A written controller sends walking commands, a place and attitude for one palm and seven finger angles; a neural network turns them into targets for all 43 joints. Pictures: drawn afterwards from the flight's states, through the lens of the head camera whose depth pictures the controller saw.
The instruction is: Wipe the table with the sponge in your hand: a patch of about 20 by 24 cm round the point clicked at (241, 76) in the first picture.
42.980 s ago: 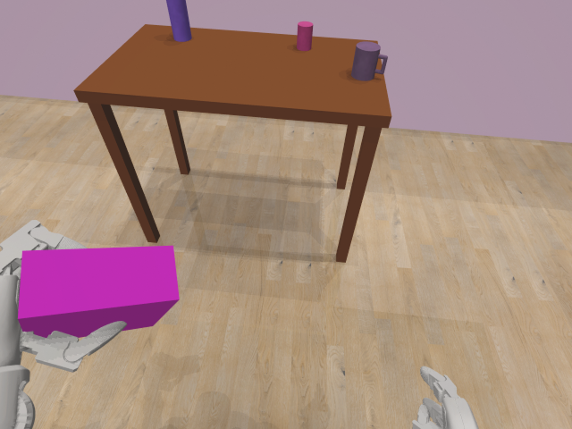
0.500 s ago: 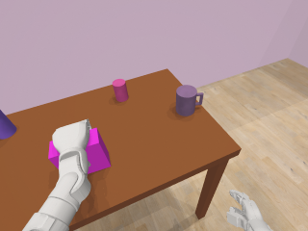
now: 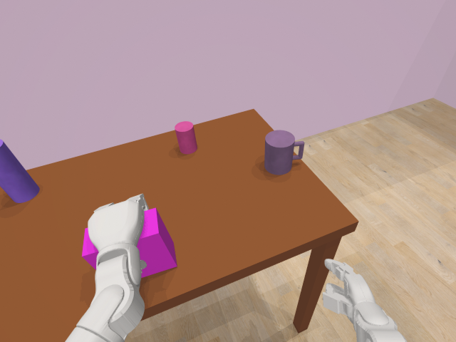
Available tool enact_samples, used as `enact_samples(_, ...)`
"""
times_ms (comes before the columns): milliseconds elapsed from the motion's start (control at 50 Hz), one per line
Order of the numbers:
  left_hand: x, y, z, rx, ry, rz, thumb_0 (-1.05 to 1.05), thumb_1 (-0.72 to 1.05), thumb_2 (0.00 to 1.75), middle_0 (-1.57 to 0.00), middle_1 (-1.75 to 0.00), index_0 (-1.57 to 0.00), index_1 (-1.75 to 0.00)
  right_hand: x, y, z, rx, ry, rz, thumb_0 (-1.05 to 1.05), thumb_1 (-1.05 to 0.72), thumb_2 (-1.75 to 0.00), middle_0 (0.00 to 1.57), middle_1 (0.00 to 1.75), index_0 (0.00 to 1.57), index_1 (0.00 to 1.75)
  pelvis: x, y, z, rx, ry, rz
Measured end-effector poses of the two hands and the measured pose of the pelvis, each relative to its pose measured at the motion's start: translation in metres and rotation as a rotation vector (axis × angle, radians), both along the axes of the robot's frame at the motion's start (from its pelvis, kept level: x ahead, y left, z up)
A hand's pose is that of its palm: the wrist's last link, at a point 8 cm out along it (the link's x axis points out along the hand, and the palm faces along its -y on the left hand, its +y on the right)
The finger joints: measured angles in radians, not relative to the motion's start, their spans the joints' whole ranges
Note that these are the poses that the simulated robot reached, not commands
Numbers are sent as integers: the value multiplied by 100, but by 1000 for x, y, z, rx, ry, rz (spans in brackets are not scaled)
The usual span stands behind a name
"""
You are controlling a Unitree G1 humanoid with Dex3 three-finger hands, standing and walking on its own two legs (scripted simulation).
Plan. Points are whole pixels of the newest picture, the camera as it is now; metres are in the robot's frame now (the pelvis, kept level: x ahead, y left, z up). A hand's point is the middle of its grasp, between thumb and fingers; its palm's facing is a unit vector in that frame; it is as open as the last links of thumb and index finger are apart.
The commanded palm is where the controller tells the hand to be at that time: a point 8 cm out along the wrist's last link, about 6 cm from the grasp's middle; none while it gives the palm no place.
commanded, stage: slide across to the third lane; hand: left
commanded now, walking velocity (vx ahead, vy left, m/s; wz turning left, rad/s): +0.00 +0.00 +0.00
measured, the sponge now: (137, 254) +0.27 +0.23 +0.01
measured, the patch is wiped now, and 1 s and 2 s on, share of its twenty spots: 0.50 0.70 1.00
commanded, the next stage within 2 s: wipe forward along the third lane in 0.70 s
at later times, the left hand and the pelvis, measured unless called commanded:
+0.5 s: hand (153, 238) +0.27 +0.18 +0.06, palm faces +0.03 -0.07 -1.00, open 10.1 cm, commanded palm +0.24 +0.16 +0.10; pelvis -0.02 -0.02 +0.00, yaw +0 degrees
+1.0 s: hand (174, 226) +0.30 +0.15 +0.06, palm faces +0.01 -0.08 -1.00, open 10.0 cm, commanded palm +0.28 +0.15 +0.10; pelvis -0.02 -0.04 +0.00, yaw +0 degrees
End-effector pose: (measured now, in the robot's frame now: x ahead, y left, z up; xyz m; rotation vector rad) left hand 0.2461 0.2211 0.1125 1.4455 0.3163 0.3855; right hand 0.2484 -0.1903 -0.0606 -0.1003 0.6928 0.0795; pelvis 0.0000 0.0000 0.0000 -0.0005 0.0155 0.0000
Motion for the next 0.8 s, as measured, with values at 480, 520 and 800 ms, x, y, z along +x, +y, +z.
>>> enact_samples(480,4,-40,1,11,28,-53,-1,-50,106,-69,-139,-73,-135,-26,-33,-12,0,11,-45,2,-90,-90,20,30,20,30,-15,-22,1,14,-24,2)
enact_samples(520,6,-44,1,11,27,-53,-1,-50,106,-69,-139,-74,-135,-26,-34,-11,3,10,-43,2,-90,-90,20,30,20,30,-16,-24,1,15,-25,1)
enact_samples(800,23,-70,0,22,38,-72,-2,-50,106,-69,-139,-74,-134,-26,-44,-10,13,6,-42,2,-90,-90,20,30,20,30,-18,-35,1,20,-17,6)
